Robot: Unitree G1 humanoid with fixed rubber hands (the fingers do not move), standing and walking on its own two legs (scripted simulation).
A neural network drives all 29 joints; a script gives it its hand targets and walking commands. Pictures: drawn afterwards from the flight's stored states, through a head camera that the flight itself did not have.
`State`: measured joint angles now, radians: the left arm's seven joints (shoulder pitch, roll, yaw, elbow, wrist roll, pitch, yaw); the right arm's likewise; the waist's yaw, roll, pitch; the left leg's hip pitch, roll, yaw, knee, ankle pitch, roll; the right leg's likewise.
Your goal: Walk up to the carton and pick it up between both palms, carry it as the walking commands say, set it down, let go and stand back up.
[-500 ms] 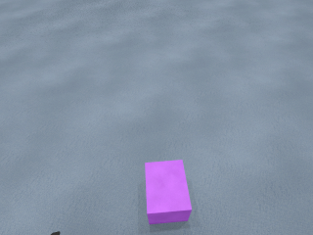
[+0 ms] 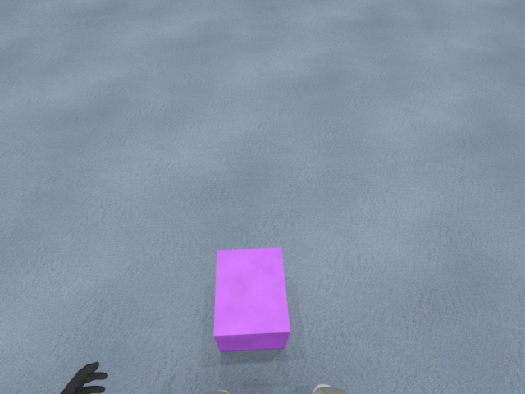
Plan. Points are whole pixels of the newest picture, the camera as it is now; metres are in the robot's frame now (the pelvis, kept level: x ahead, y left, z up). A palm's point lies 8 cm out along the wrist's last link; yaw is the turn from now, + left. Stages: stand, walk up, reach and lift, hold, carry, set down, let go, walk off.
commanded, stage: walk up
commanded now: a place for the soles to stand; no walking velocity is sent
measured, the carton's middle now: (251, 299) +0.49 +0.05 -0.64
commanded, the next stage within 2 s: none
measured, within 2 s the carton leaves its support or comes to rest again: neither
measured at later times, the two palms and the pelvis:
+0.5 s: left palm out of the picture +0.05 +0.36 -0.07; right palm out of the picture +0.14 -0.31 -0.09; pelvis +0.00 +0.01 +0.00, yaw +7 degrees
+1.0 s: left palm out of the picture +0.06 +0.33 -0.08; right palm (468, 381) +0.17 -0.28 -0.07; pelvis +0.00 +0.01 +0.03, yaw +9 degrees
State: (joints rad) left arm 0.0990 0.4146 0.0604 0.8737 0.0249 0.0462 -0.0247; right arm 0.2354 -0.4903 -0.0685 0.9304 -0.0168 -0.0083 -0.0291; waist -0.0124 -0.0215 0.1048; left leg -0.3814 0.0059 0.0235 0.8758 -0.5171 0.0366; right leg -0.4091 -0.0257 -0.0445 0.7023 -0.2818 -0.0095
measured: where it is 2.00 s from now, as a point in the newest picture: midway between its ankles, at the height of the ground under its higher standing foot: outside the picture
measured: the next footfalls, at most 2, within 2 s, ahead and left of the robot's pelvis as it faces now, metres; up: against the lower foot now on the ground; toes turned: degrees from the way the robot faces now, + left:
left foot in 0.04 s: +0.04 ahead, +0.16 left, +0.00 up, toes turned +4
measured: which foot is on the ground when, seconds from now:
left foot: up 0.00-0.02, down 0.04-1.00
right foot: down 0.00-1.00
